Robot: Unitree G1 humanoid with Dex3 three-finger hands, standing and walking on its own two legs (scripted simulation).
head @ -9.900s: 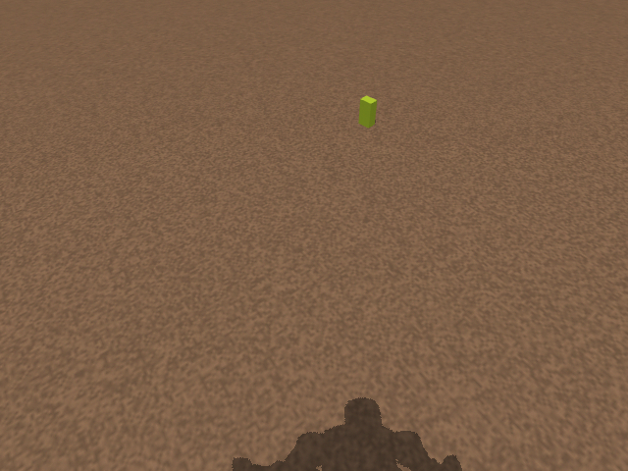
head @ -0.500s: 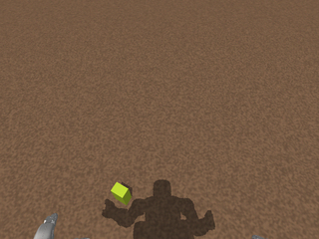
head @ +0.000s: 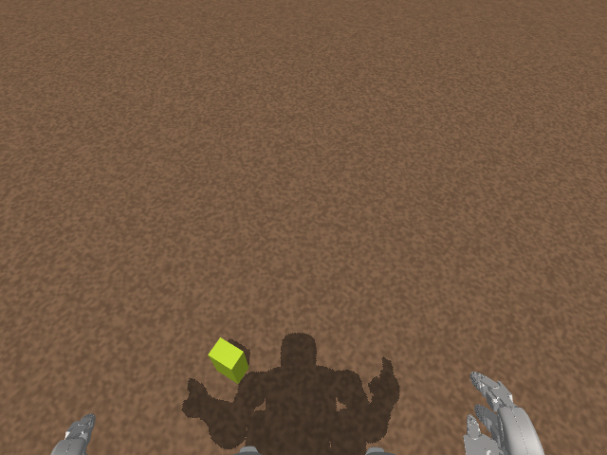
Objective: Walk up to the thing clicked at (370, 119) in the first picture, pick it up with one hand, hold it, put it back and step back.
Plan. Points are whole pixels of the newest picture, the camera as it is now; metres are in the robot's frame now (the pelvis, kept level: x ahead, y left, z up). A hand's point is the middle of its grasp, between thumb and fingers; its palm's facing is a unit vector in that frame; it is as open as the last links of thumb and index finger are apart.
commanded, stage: go down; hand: left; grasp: from the side
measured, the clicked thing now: (229, 361) +0.44 +0.21 -0.64
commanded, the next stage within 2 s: none
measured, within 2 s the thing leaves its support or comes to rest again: neither
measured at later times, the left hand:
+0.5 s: hand out of the picture +0.16 +0.29 -0.16, palm faces +0.16 -0.93 -0.32, open 17.4 cm
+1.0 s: hand (107, 387) +0.29 +0.36 -0.25, palm faces +0.18 -0.97 -0.16, open 17.2 cm
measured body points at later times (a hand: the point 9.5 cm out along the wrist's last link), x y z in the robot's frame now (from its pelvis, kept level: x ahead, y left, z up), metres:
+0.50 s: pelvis -0.02 +0.00 -0.05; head +0.08 +0.02 +0.39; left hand +0.15 +0.34 -0.13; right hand +0.15 -0.26 -0.13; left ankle +0.00 +0.11 -0.68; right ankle -0.01 -0.13 -0.68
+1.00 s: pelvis -0.08 -0.01 -0.22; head +0.12 +0.03 +0.18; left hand +0.27 +0.41 -0.24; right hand +0.06 -0.28 -0.34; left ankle +0.00 +0.11 -0.68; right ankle -0.01 -0.13 -0.68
